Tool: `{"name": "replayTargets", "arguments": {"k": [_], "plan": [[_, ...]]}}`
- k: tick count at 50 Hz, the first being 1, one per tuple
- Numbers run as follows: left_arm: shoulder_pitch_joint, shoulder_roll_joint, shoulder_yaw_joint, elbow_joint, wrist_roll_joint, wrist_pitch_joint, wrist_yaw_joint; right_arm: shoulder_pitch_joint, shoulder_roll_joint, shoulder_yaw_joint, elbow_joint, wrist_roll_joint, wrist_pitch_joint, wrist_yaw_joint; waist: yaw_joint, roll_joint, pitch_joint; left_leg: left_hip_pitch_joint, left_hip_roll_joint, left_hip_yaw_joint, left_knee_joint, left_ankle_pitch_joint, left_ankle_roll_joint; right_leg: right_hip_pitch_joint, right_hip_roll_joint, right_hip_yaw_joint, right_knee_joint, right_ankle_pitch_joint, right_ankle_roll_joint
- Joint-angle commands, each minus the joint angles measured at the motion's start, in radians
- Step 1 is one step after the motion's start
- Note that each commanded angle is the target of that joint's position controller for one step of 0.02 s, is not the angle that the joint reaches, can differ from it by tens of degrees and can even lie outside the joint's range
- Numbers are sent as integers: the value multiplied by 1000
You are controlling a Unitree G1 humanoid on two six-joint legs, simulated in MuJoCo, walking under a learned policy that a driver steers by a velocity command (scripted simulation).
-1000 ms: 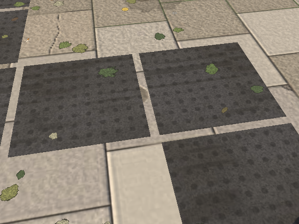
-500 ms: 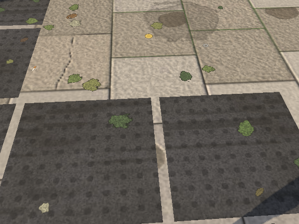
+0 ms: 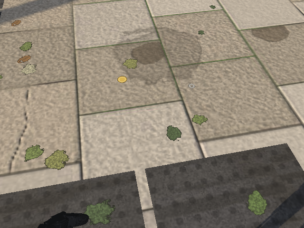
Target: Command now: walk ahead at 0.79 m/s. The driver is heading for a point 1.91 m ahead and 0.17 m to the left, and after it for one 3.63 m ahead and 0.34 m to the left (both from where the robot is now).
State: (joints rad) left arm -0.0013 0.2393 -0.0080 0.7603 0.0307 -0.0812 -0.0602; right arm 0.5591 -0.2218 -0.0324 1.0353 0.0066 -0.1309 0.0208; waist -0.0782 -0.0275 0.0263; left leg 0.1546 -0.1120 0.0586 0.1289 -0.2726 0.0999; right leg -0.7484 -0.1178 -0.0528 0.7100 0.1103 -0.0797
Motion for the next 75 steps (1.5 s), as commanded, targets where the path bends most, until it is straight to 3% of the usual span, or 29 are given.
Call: {"name": "replayTargets", "arguments": {"k": [1, 2, 3, 4, 5, 6, 7, 8, 9, 10, 11, 12, 14, 16, 18, 20, 23, 25, 26, 27, 28, 29, 30, 33, 38, 42, 56, 75], "plan": [[-71, 29, -12, -59, 1, -24, 4, -1, -149, -16, -39, 9, -21, -14, 36, 64, 127, -206, 223, -47, -27, 993, 14, 262, 115, -109, -172, 135, -26], [-36, 51, -6, -47, 15, -30, 14, 11, -163, -16, -32, 5, -15, -21, 48, 84, 81, -137, 225, -44, 48, 1110, -3, 309, 162, -120, -196, 100, -37], [55, 80, 5, -16, 20, -36, 22, 4, -181, -20, -31, -5, -4, -33, 88, 117, 15, -107, 230, -50, 162, 1174, -20, 414, 201, -112, -202, 57, -44], [239, 118, 21, 40, 20, -44, 33, -26, -196, -22, -31, -14, 7, -44, 176, 144, -79, -123, 229, -50, 369, 1185, -34, 594, 208, -71, -207, 70, -59], [346, 198, 74, 35, -66, -47, 45, -128, -235, -24, -51, 1, 35, -40, 322, 202, -214, -163, 241, -92, 609, 1169, -61, 778, 98, 63, -256, 227, -87], [504, 274, 75, 93, -48, -36, 57, -174, -162, -8, -94, -30, 39, -38, 330, 26, -369, -323, 113, -41, 1007, 450, -86, 1028, -94, 203, -126, 622, -98], [499, 242, 55, 106, 19, -51, 34, 109, 17, 33, -43, -6, 27, -16, 172, -268, -584, -692, -47, -245, 1422, -384, -127, 1402, -353, 612, -75, 964, -352], [456, 193, 63, 99, 6, -40, 27, 105, -84, 17, -19, 16, 17, -3, 210, -105, -637, -723, 8, -338, 1449, -343, -105, 1326, -317, 610, -160, 823, -360], [332, 157, 58, 75, -18, -36, 28, -38, -132, 4, -69, 37, 17, -6, 183, -58, -429, -774, 72, -267, 1377, -300, -105, 1136, -264, 469, -224, 655, -321], [224, 117, 46, 68, -34, -39, 27, -142, -134, 1, -102, 27, 21, -17, 129, 68, -240, -776, 123, -189, 1290, -244, -111, 888, -208, 370, -305, 542, -269], [177, 77, 29, 65, -33, -46, 28, -196, -139, -12, -108, 17, 34, -29, 100, 101, -144, -744, 143, -159, 1244, -206, -118, 707, -173, 311, -372, 515, -248], [169, 75, 26, 77, -19, -49, 25, -171, -107, -10, -109, 7, 50, -29, 62, 77, -111, -658, 168, -153, 1205, -179, -121, 579, -153, 262, -409, 547, -237], [143, 70, 23, 98, -5, -47, 19, -127, -34, 2, -104, 6, 74, -36, 14, 21, -96, -551, 197, -146, 1058, -135, -131, 419, -113, 168, -454, 540, -224], [125, 102, 30, 113, 3, -44, 28, -176, -32, 5, -126, 6, 82, -49, 0, -26, -101, -521, 194, -117, 858, -42, -136, 377, -65, 81, -457, 591, -199], [145, 130, 41, 125, -6, -29, 43, -249, -47, 6, -137, -6, 84, -51, 27, -48, -148, -484, 182, -97, 693, 121, -135, 418, -35, 33, -439, 555, -172], [179, 146, 45, 147, -16, -15, 51, -314, -68, 2, -146, -4, 90, -49, 55, -50, -165, -472, 172, -96, 605, 216, -135, 466, -46, 40, -433, 435, -159], [181, 140, 44, 171, -21, 3, 55, -395, -102, -8, -164, -7, 97, -46, 70, -57, -125, -455, 170, -105, 494, 220, -116, 474, -69, 83, -416, 180, -140], [174, 120, 38, 182, -38, 10, 60, -396, -118, -18, -156, -22, 93, -45, 53, -45, -105, -389, 154, -89, 351, 281, -86, 463, -35, 94, -349, -17, -92], [219, 99, 32, 196, -36, 9, 62, -397, -150, -27, -156, -32, 90, -48, 66, 2, -100, -342, 199, -134, 300, 468, -63, 451, 7, 88, -299, -135, -45], [305, 81, 31, 211, -18, 5, 63, -404, -201, -35, -161, -34, 91, -53, 128, 98, -118, -277, 279, -201, 332, 687, -19, 408, 83, 51, -237, -303, -2], [390, 45, 23, 235, -16, 8, 69, -421, -171, -28, -152, -30, 98, -54, 165, 213, -149, -273, 327, -249, 322, 622, 59, 400, 120, 15, -216, -451, 35], [361, 59, 24, 238, -17, 21, 77, -432, -118, -19, -152, -22, 102, -46, 143, 202, -141, -320, 314, -263, 296, 449, 69, 433, 115, 14, -212, -460, 53], [313, 79, 28, 231, -20, 37, 83, -452, -104, -17, -150, -16, 104, -40, 134, 175, -118, -371, 282, -253, 283, 300, 43, 451, 110, 14, -228, -429, 57], [270, 99, 36, 236, -18, 69, 91, -474, -118, -20, -149, -13, 98, -36, 121, 115, -79, -422, 220, -196, 297, 236, -10, 476, 93, 23, -252, -390, 51], [265, 86, 38, 262, -25, 64, 92, -445, -109, -23, -115, -6, 95, -44, 100, 70, -116, -349, 200, -164, 360, 414, 0, 495, 81, 30, -245, -296, 56], [273, 73, 38, 281, -26, 70, 95, -453, -105, -27, -101, -4, 105, -46, 98, 48, -105, -348, 191, -153, 370, 411, 8, 500, 80, 28, -241, -286, 59], [321, 48, 40, 319, -24, 69, 106, -467, -82, -31, -52, -6, 134, -54, 89, 29, -23, -358, 152, -120, 345, 232, -21, 459, 66, 38, -291, -375, 53], [388, 5, 40, 342, -25, 57, 107, -430, -64, -26, 21, -5, 136, -61, 82, 25, 15, -356, 143, -116, 311, 161, -40, 455, 71, 36, -337, -419, 52]]}}
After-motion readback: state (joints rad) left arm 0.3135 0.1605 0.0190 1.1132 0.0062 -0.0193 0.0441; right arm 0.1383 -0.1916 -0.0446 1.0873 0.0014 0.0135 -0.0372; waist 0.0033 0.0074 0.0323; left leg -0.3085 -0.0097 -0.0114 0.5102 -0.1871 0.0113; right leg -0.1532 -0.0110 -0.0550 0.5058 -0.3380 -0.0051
